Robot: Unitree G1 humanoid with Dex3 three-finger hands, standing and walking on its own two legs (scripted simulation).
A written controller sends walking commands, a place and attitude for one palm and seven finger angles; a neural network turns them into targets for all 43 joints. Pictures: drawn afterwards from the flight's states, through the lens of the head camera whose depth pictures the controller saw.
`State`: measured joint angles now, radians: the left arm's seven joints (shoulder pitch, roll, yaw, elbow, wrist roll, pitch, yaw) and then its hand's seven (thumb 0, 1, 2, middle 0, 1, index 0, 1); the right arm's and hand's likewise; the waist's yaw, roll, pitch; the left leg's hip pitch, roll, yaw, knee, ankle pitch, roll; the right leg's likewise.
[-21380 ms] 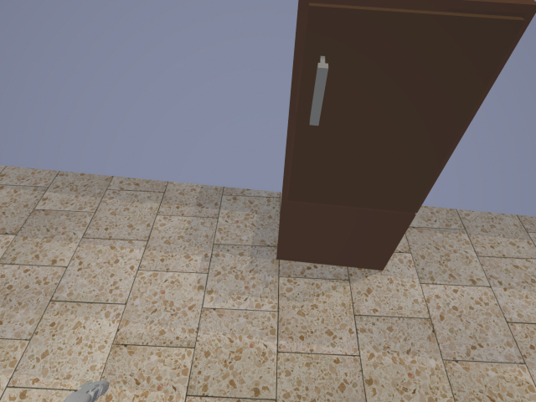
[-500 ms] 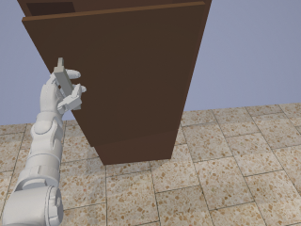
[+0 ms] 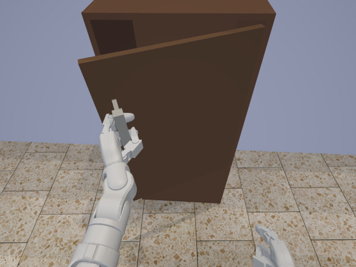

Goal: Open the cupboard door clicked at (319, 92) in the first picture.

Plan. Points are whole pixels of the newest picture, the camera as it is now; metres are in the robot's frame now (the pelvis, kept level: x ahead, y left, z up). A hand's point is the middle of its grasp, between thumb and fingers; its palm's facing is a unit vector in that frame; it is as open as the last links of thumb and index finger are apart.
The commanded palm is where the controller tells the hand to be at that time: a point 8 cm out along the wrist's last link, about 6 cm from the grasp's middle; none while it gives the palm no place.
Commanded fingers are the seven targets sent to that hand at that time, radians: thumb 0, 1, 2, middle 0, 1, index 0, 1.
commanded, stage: pull the door open along its arc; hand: left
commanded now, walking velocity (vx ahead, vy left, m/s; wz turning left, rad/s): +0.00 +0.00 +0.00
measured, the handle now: (122, 129) +0.41 +0.16 +0.10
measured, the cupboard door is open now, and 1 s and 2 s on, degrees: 25 37 42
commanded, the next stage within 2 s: open thumb and fingers to let go in 0.52 s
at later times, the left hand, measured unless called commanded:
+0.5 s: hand (158, 173) +0.28 +0.06 +0.10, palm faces +0.28 -0.96 +0.01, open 5.9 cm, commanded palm +0.23 +0.10 +0.10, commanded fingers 0.00 0.90 0.90 -0.40 -1.35 -0.40 -1.35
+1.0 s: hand (154, 169) +0.30 +0.07 +0.10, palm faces +0.34 -0.94 -0.03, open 9.7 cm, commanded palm +0.24 +0.10 +0.10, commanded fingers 0.00 -0.50 0.30 -0.30 -1.20 -0.30 -1.20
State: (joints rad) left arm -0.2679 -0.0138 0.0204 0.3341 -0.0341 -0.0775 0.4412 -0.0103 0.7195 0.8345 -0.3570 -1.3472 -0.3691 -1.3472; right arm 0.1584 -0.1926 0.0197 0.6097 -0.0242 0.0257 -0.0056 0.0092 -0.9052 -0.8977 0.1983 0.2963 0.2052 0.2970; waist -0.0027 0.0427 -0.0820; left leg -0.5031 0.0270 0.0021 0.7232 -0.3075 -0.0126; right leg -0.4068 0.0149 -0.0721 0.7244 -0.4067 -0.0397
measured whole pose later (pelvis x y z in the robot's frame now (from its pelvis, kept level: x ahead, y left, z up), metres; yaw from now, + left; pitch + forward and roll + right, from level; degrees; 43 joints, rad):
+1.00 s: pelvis +0.02 -0.01 +0.00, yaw +1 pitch +1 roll +0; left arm 0.14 -0.07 -0.28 -0.11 0.05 0.06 0.55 0.01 0.13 0.57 -0.33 -1.26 -0.34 -1.27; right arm 0.15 -0.17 0.02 0.58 -0.03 0.09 0.02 0.01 -0.90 -0.90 0.20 0.30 0.21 0.30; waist 0.01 0.06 -0.05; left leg -0.41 0.02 -0.02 0.72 -0.34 -0.02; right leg -0.29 0.01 -0.09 0.71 -0.44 -0.05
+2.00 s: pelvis -0.01 +0.01 +0.00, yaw +0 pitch +0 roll +0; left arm 0.19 0.05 -0.27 -0.11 -0.05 -0.07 0.11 -0.01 -0.51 0.30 -0.15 -0.33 -0.16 -0.32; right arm 0.21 -0.19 0.06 0.53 0.01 -0.02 0.00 0.01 -0.90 -0.90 0.20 0.30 0.20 0.30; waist 0.01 0.03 -0.04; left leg -0.40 0.01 0.02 0.71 -0.30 0.01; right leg -0.31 0.00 -0.05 0.72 -0.40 -0.02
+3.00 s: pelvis +0.01 +0.00 -0.01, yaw +0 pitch +4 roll -1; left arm 0.57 0.21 0.04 -0.37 -0.24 -0.18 -0.19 -0.01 -0.50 0.30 -0.15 -0.30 -0.15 -0.30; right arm 0.26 -0.23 0.02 0.50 0.04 -0.14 -0.06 0.01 -0.90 -0.90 0.20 0.30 0.20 0.30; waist 0.02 0.06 -0.09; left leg -0.51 0.03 -0.01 0.82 -0.38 -0.01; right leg -0.40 0.02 -0.08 0.80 -0.47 -0.04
